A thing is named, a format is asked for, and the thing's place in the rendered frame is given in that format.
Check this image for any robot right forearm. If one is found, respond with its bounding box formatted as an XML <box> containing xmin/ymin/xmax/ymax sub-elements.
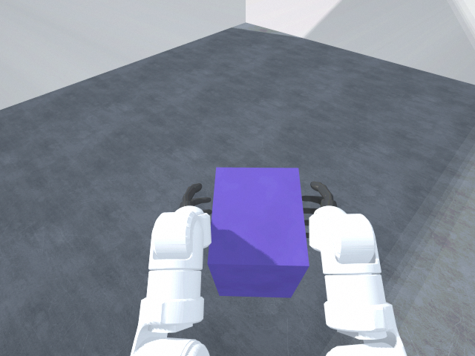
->
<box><xmin>309</xmin><ymin>206</ymin><xmax>407</xmax><ymax>356</ymax></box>

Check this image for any robot left forearm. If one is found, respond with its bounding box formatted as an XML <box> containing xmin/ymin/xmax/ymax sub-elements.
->
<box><xmin>131</xmin><ymin>205</ymin><xmax>212</xmax><ymax>356</ymax></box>

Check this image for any robot left upper arm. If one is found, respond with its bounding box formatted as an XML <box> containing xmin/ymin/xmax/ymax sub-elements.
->
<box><xmin>134</xmin><ymin>337</ymin><xmax>210</xmax><ymax>356</ymax></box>

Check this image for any robot right hand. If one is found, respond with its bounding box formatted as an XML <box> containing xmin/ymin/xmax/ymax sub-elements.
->
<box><xmin>302</xmin><ymin>182</ymin><xmax>337</xmax><ymax>238</ymax></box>

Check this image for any carton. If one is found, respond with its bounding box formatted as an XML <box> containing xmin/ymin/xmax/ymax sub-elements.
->
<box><xmin>207</xmin><ymin>168</ymin><xmax>309</xmax><ymax>298</ymax></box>

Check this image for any robot left hand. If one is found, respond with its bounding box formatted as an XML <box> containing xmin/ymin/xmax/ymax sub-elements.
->
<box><xmin>179</xmin><ymin>183</ymin><xmax>212</xmax><ymax>214</ymax></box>

